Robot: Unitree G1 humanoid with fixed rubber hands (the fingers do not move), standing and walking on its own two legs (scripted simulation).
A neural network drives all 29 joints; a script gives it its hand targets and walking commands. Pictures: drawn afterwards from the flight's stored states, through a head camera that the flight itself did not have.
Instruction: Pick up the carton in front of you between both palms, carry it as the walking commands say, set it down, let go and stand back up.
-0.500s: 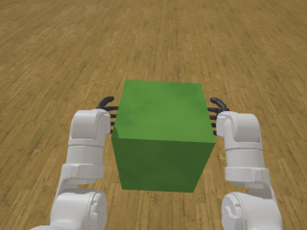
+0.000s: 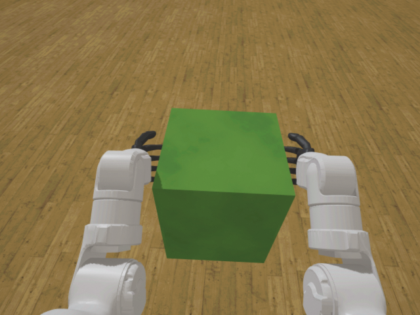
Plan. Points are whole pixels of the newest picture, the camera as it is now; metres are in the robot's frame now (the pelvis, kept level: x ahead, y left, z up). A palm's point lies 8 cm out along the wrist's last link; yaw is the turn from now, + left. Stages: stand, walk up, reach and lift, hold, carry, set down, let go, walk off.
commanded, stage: carry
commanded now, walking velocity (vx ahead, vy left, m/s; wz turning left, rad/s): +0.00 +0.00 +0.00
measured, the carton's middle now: (219, 188) +0.36 +0.00 +0.04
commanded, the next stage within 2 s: none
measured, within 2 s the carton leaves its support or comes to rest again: neither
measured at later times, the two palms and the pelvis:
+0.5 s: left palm (140, 161) +0.35 +0.15 +0.13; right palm (306, 164) +0.35 -0.15 +0.13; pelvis +0.00 +0.00 +0.00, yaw +0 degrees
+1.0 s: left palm (126, 96) +0.49 +0.20 +0.17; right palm (270, 89) +0.51 -0.10 +0.19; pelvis +0.13 +0.04 +0.00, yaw -2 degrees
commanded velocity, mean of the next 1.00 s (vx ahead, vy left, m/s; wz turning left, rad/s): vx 0.31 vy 0.00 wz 0.00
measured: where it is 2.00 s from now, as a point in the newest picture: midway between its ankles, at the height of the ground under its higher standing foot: (180, 199)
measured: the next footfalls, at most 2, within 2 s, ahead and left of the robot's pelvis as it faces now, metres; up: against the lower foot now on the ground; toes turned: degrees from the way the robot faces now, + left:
left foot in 0.90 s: +0.10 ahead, +0.12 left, +0.00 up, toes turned +0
right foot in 1.34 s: +0.48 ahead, +0.08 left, +0.15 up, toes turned -5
